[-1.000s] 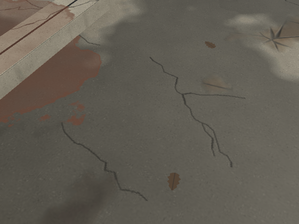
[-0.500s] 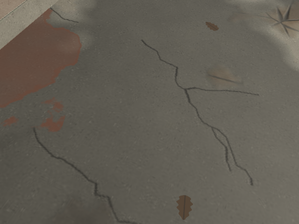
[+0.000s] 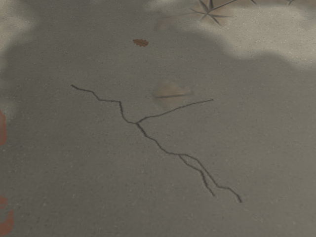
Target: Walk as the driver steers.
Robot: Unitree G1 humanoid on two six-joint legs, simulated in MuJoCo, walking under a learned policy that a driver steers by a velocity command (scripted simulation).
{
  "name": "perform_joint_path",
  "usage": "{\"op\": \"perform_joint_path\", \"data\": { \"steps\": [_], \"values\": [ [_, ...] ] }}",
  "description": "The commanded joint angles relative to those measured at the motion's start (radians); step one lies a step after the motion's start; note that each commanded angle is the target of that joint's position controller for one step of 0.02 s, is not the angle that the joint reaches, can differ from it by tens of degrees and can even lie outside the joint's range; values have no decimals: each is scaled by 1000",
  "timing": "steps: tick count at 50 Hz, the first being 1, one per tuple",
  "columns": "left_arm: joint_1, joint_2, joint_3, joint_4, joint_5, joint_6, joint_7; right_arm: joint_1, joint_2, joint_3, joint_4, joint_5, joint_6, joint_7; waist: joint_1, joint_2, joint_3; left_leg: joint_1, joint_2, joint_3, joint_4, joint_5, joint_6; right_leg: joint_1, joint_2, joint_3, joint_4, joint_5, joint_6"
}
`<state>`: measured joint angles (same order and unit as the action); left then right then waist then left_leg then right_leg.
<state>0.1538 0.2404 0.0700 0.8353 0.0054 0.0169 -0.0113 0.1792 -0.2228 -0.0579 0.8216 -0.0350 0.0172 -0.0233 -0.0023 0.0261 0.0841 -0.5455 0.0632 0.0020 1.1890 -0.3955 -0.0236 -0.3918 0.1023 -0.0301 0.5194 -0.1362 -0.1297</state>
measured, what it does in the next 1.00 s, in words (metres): walks ahead, turning right: left foot, then right foot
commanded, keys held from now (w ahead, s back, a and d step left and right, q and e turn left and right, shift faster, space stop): e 0.34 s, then w+e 0.16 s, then w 0.24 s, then no key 0.26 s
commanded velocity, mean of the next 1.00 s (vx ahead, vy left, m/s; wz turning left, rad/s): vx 0.19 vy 0.00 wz -0.42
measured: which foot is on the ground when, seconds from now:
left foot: up 0.00-0.36, down 0.38-0.88, up 0.90-1.00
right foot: down 0.00-0.38, up 0.40-0.84, down 0.86-1.00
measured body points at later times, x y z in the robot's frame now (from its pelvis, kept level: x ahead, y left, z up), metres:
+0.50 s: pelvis +0.04 +0.07 +0.02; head +0.06 +0.08 +0.47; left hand +0.22 +0.31 -0.11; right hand +0.06 -0.24 -0.08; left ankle +0.05 +0.16 -0.73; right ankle +0.05 -0.05 -0.67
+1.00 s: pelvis +0.16 -0.03 +0.01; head +0.18 -0.07 +0.46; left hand +0.40 +0.12 -0.10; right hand +0.02 -0.24 -0.14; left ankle +0.13 +0.13 -0.65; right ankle +0.16 -0.11 -0.73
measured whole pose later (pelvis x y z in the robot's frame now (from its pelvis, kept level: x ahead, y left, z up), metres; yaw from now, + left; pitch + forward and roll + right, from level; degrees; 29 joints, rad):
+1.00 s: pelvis +0.16 -0.03 +0.01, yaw -24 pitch +0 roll +1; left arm 0.10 0.21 0.01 0.88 0.01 -0.05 0.00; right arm 0.38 -0.22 -0.04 0.96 -0.02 -0.02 0.00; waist -0.07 0.03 0.07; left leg -0.33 0.03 0.02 1.02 -0.47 0.03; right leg -0.27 0.04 -0.04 0.44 -0.18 -0.06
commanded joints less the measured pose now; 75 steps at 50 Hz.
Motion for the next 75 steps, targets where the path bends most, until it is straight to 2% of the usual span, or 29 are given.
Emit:
{"op": "perform_joint_path", "data": {
  "steps": [1,7,13,17,18,19,20,21,22,23,26,29,33,37,40,42,43,44,45,46,48,50,53,61,63,64,65,67,75],
  "values": [
    [20,154,41,-63,1,-17,-2,124,-69,-20,-22,0,16,7,-25,-53,-177,20,-6,-30,-66,78,-3,119,-250,311,-207,295,-109],
    [86,168,48,-70,5,4,-1,-11,-104,-28,-71,3,27,4,35,-124,-154,-25,-34,-75,-241,81,-28,161,-236,452,-266,-175,-77],
    [106,187,54,-78,18,13,-6,-48,-105,-19,-100,22,11,-2,47,-149,-141,62,-93,-86,-395,0,1,176,-231,544,-236,-157,-88],
    [73,189,54,-83,15,19,-15,40,-112,-15,-93,42,-9,-12,1,-169,-147,257,-144,-74,-630,-14,46,129,-203,592,-211,-34,-57],
    [52,185,54,-85,6,21,-13,110,-116,-16,-76,35,-16,-17,-40,-152,-162,388,-140,-65,-788,40,63,59,-161,569,-200,-183,-18],
    [43,147,45,-98,-5,19,-8,144,-179,-31,-69,21,-22,-26,-51,-64,-146,532,-24,-170,-937,-32,91,-101,-70,491,-127,-395,53],
    [78,76,32,-113,-23,16,-4,132,-287,-52,-97,9,-22,-31,-34,175,-171,635,266,-495,-1023,-278,161,-279,89,248,190,-485,104],
    [29,157,46,-117,19,8,-2,51,-310,-58,-108,-13,-18,-25,-30,144,-58,473,341,-603,-1086,-333,211,-386,60,179,340,-356,102],
    [17,192,55,-114,37,5,-13,22,-239,-43,-105,-6,-20,-21,4,74,-20,403,293,-519,-1065,-298,202,-334,-9,202,408,-261,100],
    [57,178,54,-91,37,7,-29,-11,-191,-30,-103,4,-25,-14,33,82,-12,387,222,-412,-1061,-218,165,-309,-5,193,470,-186,103],
    [101,150,40,-59,38,15,-61,14,-161,-24,-97,11,-44,4,22,115,-20,419,146,-244,-1063,-87,142,-328,-33,151,621,-109,113],
    [28,125,26,-73,33,1,-65,135,-168,-31,-40,9,-69,23,-28,82,7,504,151,-214,-1063,-12,166,-393,-47,167,552,-64,130],
    [-60,120,16,-70,39,-12,-58,222,-179,-32,17,14,-89,24,-71,102,14,589,161,-162,-1057,135,179,-390,-59,157,378,-36,149],
    [-179,85,-13,-96,37,-30,-68,262,-175,-27,62,12,-96,32,-89,126,13,545,163,-89,-1019,320,186,-251,-97,26,177,-44,136],
    [-176,58,-30,-90,34,-43,-53,303,-175,-24,101,12,-86,34,-74,147,-6,512,167,-56,-902,680,181,-75,-61,-64,66,-121,96],
    [-23,65,-28,-29,35,-59,-28,289,-172,-19,116,25,-78,30,11,118,-76,497,139,-18,-733,888,143,151,-28,-62,-94,-2,54],
    [98,105,-17,10,46,-72,-12,277,-157,-11,111,34,-79,27,68,82,-164,411,104,18,-592,820,111,364,-86,4,-122,96,32],
    [245,187,-3,30,63,-81,4,267,-98,10,59,36,-81,27,114,-78,-316,230,60,66,-333,363,77,617,-365,273,-103,308,-11],
    [260,300,26,45,22,-68,15,366,-51,15,64,50,-72,23,71,-286,-396,48,-90,78,-95,-217,58,701,-576,553,-131,675,-162],
    [232,240,19,49,-17,-63,12,314,-148,-12,89,28,-49,10,74,-117,-323,39,-43,-29,-25,-198,66,615,-509,432,-101,736,-164],
    [67,93,-29,34,-4,-68,14,260,-81,3,96,22,-45,15,8,-98,-134,25,3,-32,-89,-103,63,410,-391,243,-165,720,-100],
    [8,60,-43,35,-1,-68,24,281,-72,3,121,5,-26,22,-39,-131,-107,120,4,-8,-161,-8,41,293,-315,148,-209,714,-59],
    [13,70,-50,58,1,-81,29,299,-47,6,144,13,-9,22,-66,-125,-143,220,-19,4,-254,60,15,227,-294,90,-221,735,-66],
    [51,73,-61,131,9,-59,36,147,-36,21,157,13,13,-6,-28,-118,-78,348,-31,16,-597,124,34,122,-293,162,-233,213,-52],
    [47,64,-63,141,1,-54,39,155,-46,27,174,7,-3,-11,-49,-52,-61,468,4,-27,-787,309,45,74,-261,175,-205,73,6],
    [76,54,-64,146,3,-53,39,167,-82,25,180,0,-16,-15,-28,-10,-64,513,80,-102,-819,414,54,58,-223,161,-177,5,37],
    [179,20,-65,171,-5,-47,35,117,-128,18,187,16,-21,-12,54,95,-44,455,111,-144,-791,473,91,89,-147,114,-215,-75,52],
    [149,45,-60,204,3,-33,44,87,-52,33,192,25,-24,1,9,56,-10,352,67,-111,-813,368,77,204,-150,111,-213,-32,64],
    [144,19,-66,257,1,-32,50,90,-54,38,241,27,-25,-15,0,-9,-48,420,48,-91,-827,413,75,249,-172,109,-212,56,78]
  ]
}}
Next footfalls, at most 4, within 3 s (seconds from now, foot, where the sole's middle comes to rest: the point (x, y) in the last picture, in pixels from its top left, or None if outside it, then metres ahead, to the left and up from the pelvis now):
0.38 left None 0.09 0.15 -0.76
0.86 right None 0.19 -0.13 -0.76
1.28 left None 0.31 0.03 -0.76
1.94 right None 0.26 -0.17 -0.76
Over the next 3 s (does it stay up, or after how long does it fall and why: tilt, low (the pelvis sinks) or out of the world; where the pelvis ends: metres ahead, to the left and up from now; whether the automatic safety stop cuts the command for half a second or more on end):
stays up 0.81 -0.29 0.00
